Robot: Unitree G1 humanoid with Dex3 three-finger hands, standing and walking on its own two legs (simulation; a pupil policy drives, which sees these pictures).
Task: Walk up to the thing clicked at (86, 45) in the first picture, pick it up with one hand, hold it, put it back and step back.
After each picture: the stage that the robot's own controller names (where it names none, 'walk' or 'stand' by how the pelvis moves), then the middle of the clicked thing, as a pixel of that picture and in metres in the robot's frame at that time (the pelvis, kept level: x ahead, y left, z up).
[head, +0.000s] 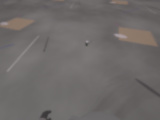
stand; (86, 43) +1.75 +0.15 -0.72
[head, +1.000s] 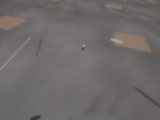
walk; (83, 47) +1.62 +0.16 -0.72
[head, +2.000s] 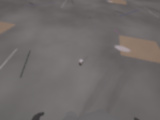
walk; (80, 62) +1.02 +0.18 -0.71
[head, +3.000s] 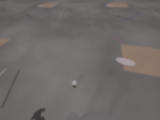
walk; (74, 84) +0.61 +0.26 -0.69
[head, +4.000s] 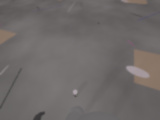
walk; (75, 93) +0.41 +0.22 -0.69
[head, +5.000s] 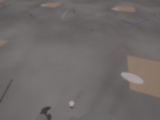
stand; (72, 104) +0.32 +0.22 -0.72
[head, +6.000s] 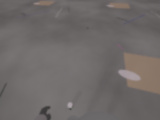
stand; (70, 106) +0.28 +0.23 -0.71
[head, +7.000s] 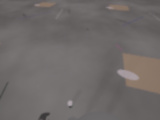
stand; (70, 104) +0.32 +0.24 -0.73
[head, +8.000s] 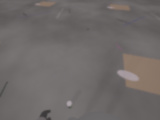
stand; (69, 104) +0.31 +0.24 -0.73
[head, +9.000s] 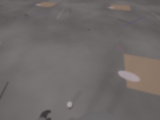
stand; (70, 105) +0.30 +0.24 -0.73
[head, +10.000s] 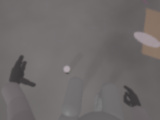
go down; (67, 70) +0.38 +0.24 -0.41
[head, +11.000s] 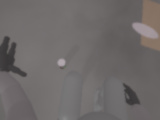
go down; (62, 64) +0.40 +0.26 -0.30
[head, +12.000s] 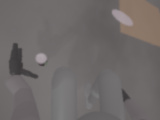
close in; (41, 60) +0.38 +0.29 -0.23
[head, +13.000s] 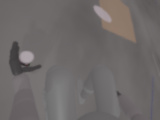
close; (26, 59) +0.38 +0.29 -0.22
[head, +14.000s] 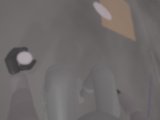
lift; (24, 59) +0.37 +0.29 -0.22
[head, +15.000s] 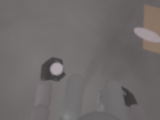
lift; (58, 70) +0.31 +0.24 -0.04
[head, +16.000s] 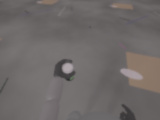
lift; (68, 72) +0.34 +0.17 +0.06
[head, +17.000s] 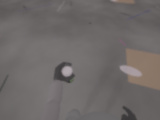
hold; (68, 74) +0.33 +0.17 +0.01
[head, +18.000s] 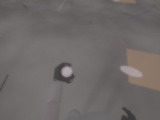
hold; (67, 75) +0.33 +0.17 +0.01
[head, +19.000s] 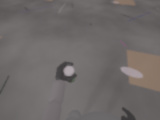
crouch; (69, 74) +0.33 +0.16 +0.02
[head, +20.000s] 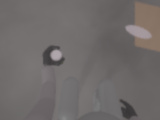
crouch; (57, 58) +0.42 +0.23 -0.08
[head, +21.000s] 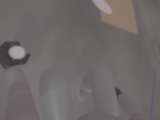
lower; (19, 55) +0.41 +0.30 -0.22
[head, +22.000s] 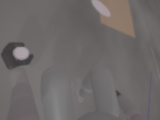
lower; (22, 55) +0.40 +0.30 -0.22
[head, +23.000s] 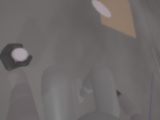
lower; (21, 56) +0.39 +0.31 -0.22
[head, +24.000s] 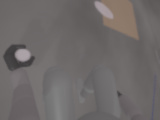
lower; (24, 57) +0.38 +0.30 -0.22
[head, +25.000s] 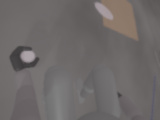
loosen; (29, 58) +0.38 +0.28 -0.22
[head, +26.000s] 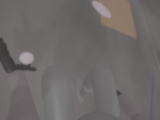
withdraw; (26, 60) +0.38 +0.28 -0.23
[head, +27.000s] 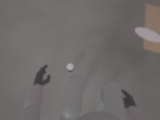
walk; (70, 67) +0.41 +0.22 -0.38
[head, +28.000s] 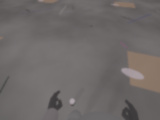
stand; (72, 102) +0.33 +0.20 -0.66
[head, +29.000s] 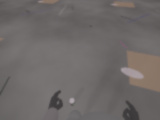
stand; (72, 101) +0.34 +0.21 -0.67
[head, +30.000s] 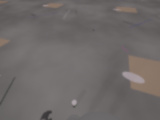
stand; (74, 103) +0.34 +0.19 -0.71
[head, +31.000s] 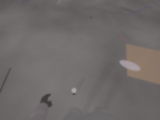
walk; (74, 91) +0.40 +0.17 -0.70
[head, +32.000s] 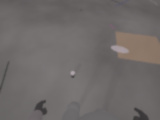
walk; (72, 74) +0.62 +0.24 -0.70
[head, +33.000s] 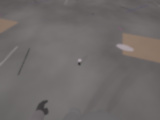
stand; (79, 62) +0.96 +0.23 -0.69
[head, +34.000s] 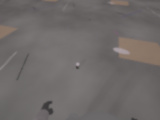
stand; (77, 65) +0.96 +0.25 -0.72
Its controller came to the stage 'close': yes
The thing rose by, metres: 0.73
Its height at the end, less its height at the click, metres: +0.00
